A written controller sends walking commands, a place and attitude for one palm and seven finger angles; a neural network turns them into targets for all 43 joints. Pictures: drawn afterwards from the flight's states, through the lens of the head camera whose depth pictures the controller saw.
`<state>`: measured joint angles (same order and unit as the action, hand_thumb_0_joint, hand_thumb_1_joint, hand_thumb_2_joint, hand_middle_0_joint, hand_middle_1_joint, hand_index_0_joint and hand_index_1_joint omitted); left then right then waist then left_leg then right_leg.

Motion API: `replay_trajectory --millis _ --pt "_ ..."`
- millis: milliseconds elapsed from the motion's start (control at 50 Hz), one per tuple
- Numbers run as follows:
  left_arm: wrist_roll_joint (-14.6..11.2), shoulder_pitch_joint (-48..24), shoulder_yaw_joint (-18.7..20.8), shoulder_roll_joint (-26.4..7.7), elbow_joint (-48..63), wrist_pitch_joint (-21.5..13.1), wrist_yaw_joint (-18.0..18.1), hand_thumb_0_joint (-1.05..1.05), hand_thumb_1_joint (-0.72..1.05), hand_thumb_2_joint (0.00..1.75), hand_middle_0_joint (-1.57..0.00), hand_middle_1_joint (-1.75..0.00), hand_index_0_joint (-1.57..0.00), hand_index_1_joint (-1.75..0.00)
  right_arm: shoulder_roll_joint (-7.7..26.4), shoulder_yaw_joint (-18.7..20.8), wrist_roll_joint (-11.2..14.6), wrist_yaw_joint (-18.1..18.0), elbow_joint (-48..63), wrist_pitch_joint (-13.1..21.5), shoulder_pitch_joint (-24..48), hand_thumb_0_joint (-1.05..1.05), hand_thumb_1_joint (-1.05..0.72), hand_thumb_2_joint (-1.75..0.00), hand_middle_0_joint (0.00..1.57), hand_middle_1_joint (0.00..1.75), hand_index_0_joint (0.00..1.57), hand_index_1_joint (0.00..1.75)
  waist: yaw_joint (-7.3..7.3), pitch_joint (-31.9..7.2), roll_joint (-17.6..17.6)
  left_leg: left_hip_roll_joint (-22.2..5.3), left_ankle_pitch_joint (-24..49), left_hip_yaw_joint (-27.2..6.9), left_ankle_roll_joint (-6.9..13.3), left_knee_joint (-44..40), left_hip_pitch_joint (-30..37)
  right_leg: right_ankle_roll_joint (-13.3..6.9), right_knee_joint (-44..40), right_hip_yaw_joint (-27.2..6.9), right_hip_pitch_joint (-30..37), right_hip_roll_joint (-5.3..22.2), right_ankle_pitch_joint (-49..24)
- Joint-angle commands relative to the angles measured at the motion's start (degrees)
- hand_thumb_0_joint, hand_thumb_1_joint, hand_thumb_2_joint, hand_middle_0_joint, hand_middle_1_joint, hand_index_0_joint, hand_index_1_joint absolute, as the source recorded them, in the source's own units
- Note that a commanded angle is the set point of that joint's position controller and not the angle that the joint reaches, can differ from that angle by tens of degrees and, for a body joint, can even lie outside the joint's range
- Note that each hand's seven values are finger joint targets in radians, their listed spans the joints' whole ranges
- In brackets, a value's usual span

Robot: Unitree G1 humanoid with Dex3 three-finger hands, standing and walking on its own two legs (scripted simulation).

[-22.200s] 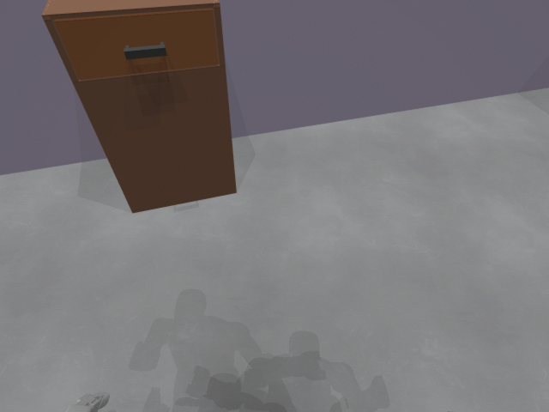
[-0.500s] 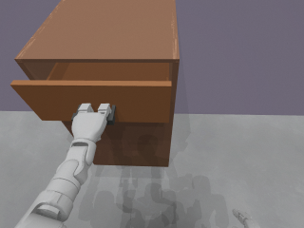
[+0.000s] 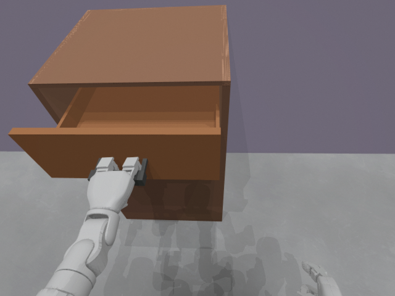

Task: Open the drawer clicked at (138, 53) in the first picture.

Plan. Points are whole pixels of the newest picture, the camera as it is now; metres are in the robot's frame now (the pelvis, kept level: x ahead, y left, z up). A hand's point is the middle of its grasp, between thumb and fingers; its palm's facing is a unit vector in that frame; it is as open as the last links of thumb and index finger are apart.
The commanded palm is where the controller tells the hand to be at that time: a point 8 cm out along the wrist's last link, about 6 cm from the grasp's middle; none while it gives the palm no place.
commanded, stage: pull the drawer open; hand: left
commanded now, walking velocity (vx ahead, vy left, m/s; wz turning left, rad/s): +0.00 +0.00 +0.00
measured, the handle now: (120, 169) +0.38 +0.21 +0.02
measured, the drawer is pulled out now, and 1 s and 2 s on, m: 0.16 0.28 0.30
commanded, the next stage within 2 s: open the thumb to release the handle in 1.36 s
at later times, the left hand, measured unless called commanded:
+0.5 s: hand (115, 220) +0.27 +0.19 +0.00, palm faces +0.00 -0.08 -1.00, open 6.2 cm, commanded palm +0.22 +0.21 +0.05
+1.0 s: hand (106, 255) +0.20 +0.19 +0.00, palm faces +0.00 -0.09 -1.00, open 6.1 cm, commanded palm +0.15 +0.20 +0.05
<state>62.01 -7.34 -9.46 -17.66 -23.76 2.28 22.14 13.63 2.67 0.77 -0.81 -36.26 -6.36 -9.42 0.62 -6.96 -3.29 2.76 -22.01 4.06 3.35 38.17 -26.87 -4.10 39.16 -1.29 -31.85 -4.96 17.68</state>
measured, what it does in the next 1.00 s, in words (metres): stands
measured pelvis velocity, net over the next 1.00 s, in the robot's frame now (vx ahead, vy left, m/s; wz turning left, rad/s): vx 0.00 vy -0.01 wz -0.02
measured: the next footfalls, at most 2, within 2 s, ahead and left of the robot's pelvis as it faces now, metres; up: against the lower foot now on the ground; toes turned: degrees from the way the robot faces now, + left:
none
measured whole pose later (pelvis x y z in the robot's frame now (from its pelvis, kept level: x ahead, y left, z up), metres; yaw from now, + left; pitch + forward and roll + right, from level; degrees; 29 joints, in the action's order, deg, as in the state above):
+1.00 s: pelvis +0.00 -0.01 -0.01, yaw -1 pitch +9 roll +2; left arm 62.2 24.3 -7.0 -19.2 3.4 -0.7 24.1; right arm 12.5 0.6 -1.2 1.5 -33.5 -5.1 -4.9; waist 3.3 -6.5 -2.7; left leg 2.1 -24.5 4.8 2.4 42.0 -26.4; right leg -5.2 44.1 -1.8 -32.2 -5.8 20.3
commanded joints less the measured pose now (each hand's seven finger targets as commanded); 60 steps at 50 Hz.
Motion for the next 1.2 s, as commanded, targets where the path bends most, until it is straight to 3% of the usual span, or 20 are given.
replay_trajectory --millis 0,100,120,160,220,340,380,460,600,640,680,740,800,920,1020,1180 --pt "-1.2 -9.5 4.9 -7.3 13.9 0.3 2.9 0.00 0.90 0.90 -0.40 -1.35 -0.40 -1.35 6.2 1.6 0.0 -0.1 8.2 2.9 5.7 0.00 -0.90 -0.90 0.20 0.30 0.20 0.30 1.72 -16.1 3.7 -0.7 21.0 -4.2 -2.1 -3.0 4.2 0.8 -3.5 -4.3 14.5 2.6 -19.3" --pt "-1.1 -6.8 5.3 -7.8 15.7 0.7 2.7 0.00 0.90 0.90 -0.40 -1.35 -0.40 -1.35 6.0 1.3 -0.1 -0.1 8.2 2.9 6.8 0.00 -0.90 -0.90 0.20 0.30 0.20 0.30 1.99 -15.7 4.0 -0.3 19.9 -4.2 -2.1 -3.0 3.8 0.8 -3.6 -5.1 15.4 2.7 -20.0" --pt "-1.2 -4.0 5.7 -7.7 15.3 0.9 2.7 0.00 0.90 0.90 -0.40 -1.35 -0.40 -1.35 5.7 1.2 -0.1 -0.2 8.5 2.9 7.2 0.00 -0.90 -0.90 0.20 0.30 0.20 0.30 2.58 -15.0 4.4 -0.1 19.5 -4.0 -2.0 -3.0 3.2 0.9 -3.6 -5.3 16.0 2.8 -20.4" --pt "-1.2 -4.2 5.5 -7.8 15.8 1.0 2.4 0.00 0.90 0.90 -0.40 -1.35 -0.40 -1.35 5.8 0.9 -0.1 -0.2 8.5 2.9 7.6 0.00 -0.90 -0.90 0.20 0.30 0.20 0.30 2.27 -14.0 5.5 0.0 18.3 -4.2 -2.0 -3.2 2.5 1.0 -3.8 -5.6 15.9 2.8 -20.1" --pt "-1.7 1.1 7.4 -8.9 17.7 0.7 2.2 0.00 0.90 0.90 -0.40 -1.35 -0.40 -1.35 5.4 0.7 -0.2 -0.2 9.0 2.9 8.5 0.00 -0.90 -0.90 0.20 0.30 0.20 0.30 3.52 -15.5 5.2 0.2 19.1 -4.1 -2.0 -3.3 2.5 1.1 -3.5 -6.4 18.3 3.1 -22.9" --pt "-2.1 7.1 8.3 -8.9 21.3 0.1 1.9 0.00 0.90 0.90 -0.40 -1.35 -0.40 -1.35 5.2 0.2 -0.2 0.0 9.8 3.2 10.0 0.00 -0.90 -0.90 0.20 0.30 0.20 0.30 3.85 -13.4 5.6 0.4 18.0 -4.2 -2.2 -3.5 1.4 1.2 -3.4 -7.2 18.4 3.1 -24.1" --pt "-2.0 10.0 8.5 -8.7 23.9 -0.2 2.2 0.00 0.90 0.90 -0.40 -1.35 -0.40 -1.35 5.1 0.4 -0.4 0.2 10.4 3.4 10.4 0.00 -0.90 -0.90 0.20 0.30 0.20 0.30 4.40 -13.9 3.3 0.3 19.3 -4.2 -2.3 -3.2 2.6 0.9 -3.3 -7.3 18.2 3.0 -24.3" --pt "-1.9 14.0 8.3 -8.2 26.4 -0.2 2.5 0.00 0.90 0.90 -0.40 -1.35 -0.40 -1.35 4.9 0.2 -0.6 0.6 10.7 3.6 10.4 0.00 -0.90 -0.90 0.20 0.30 0.20 0.30 4.20 -13.6 4.9 0.3 18.7 -4.3 -2.3 -2.6 2.3 1.2 -2.8 -7.5 17.8 3.0 -24.7" --pt "-1.5 19.3 9.6 -9.3 31.2 -0.5 3.8 0.00 0.90 0.90 -0.40 -1.35 -0.40 -1.35 4.9 0.0 -1.0 1.0 10.9 3.9 11.2 0.00 -0.90 -0.90 0.20 0.30 0.20 0.30 4.25 -13.2 3.8 0.3 19.5 -4.6 -2.5 -1.7 2.5 1.0 -1.7 -8.3 16.8 2.8 -26.2" --pt "-1.8 23.0 8.3 -7.6 33.2 -0.6 4.0 0.00 0.90 0.90 -0.40 -1.35 -0.40 -1.35 4.6 0.0 -1.0 1.4 11.3 4.1 11.1 0.00 -0.90 -0.90 0.20 0.30 0.20 0.30 4.53 -13.4 2.9 0.1 21.0 -4.7 -2.5 -1.2 3.4 0.8 -1.3 -7.8 16.2 2.7 -26.3" --pt "-1.9 24.6 9.7 -8.8 34.0 -0.7 4.2 0.00 0.90 0.90 -0.40 -1.35 -0.40 -1.35 4.7 0.0 -1.0 1.3 11.3 4.0 11.6 0.00 -0.90 -0.90 0.20 0.30 0.20 0.30 4.66 -13.2 3.5 0.3 20.3 -4.7 -2.5 -1.0 3.0 0.8 -1.4 -8.4 16.4 2.7 -27.1" --pt "-1.8 27.2 9.1 -8.0 35.1 -0.9 4.5 0.00 0.90 0.90 -0.40 -1.35 -0.40 -1.35 4.5 -0.1 -1.2 1.6 11.5 4.1 11.5 0.00 -0.90 -0.90 0.20 0.30 0.20 0.30 4.64 -12.2 4.6 0.2 19.0 -4.7 -2.4 -0.7 2.1 0.9 -1.0 -8.2 15.7 2.7 -25.4" --pt "-1.9 28.8 10.6 -9.3 35.6 -1.3 4.9 0.00 0.90 0.90 -0.40 -1.35 -0.40 -1.35 4.5 -0.3 -1.4 1.5 11.6 4.2 11.9 0.00 -0.90 -0.90 0.20 0.30 0.20 0.30 4.72 -11.4 5.7 0.5 16.8 -4.8 -2.3 -0.4 0.8 1.1 -1.1 -9.2 15.7 2.9 -25.6" --pt "-1.8 35.2 9.9 -8.4 39.8 -2.2 5.5 0.00 0.90 0.90 -0.40 -1.35 -0.40 -1.35 4.3 -0.3 -1.6 2.3 12.3 4.2 12.0 0.00 -0.90 -0.90 0.20 0.30 0.20 0.30 5.38 -11.8 2.5 0.3 18.3 -4.9 -2.4 0.8 1.7 0.5 0.0 -8.8 13.8 2.3 -22.9" --pt "-2.2 37.8 11.5 -9.4 40.6 -3.1 5.9 0.00 0.90 0.90 -0.40 -1.35 -0.40 -1.35 4.4 -0.4 -1.8 2.3 12.3 4.1 12.2 0.00 -0.90 -0.90 0.20 0.30 0.20 0.30 5.08 -9.6 4.9 0.6 14.4 -5.0 -2.1 1.3 -0.7 0.5 -0.3 -9.5 12.7 2.4 -20.3" --pt "-2.4 43.3 13.2 -10.5 43.9 -4.4 7.2 0.00 0.90 0.90 -0.40 -1.35 -0.40 -1.35 4.7 -0.5 -2.3 2.7 13.6 4.0 12.0 0.00 -0.90 -0.90 0.20 0.30 0.20 0.30 5.69 -10.2 2.7 0.7 13.1 -5.3 -2.1 2.9 -1.3 0.1 0.5 -10.0 10.8 2.3 -17.4"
